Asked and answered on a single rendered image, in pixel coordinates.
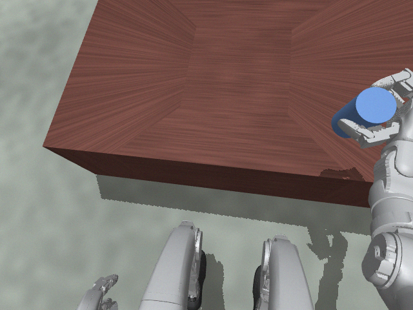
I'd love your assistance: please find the right robot hand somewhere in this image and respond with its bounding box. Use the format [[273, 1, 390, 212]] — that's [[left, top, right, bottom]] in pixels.
[[337, 68, 413, 149]]

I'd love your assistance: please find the left robot foot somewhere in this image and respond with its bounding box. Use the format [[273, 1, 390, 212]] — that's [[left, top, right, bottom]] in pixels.
[[187, 250, 207, 310]]

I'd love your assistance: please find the right robot arm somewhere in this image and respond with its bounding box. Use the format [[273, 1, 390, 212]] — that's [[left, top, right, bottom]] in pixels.
[[361, 140, 413, 310]]

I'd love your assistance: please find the can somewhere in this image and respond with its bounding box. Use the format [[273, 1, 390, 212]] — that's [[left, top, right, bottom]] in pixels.
[[331, 87, 397, 138]]

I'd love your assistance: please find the left robot hand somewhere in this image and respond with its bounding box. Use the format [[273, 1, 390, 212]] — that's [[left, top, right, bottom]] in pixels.
[[76, 274, 118, 310]]

